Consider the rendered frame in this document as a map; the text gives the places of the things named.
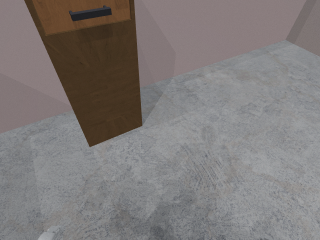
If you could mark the handle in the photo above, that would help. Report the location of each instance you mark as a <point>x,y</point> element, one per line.
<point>91,13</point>

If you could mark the cabinet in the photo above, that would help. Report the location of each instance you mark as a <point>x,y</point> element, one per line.
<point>99,71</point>

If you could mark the robot left hand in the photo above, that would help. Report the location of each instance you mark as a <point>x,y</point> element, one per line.
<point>53,232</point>

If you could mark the drawer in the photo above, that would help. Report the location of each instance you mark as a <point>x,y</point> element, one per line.
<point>55,17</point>

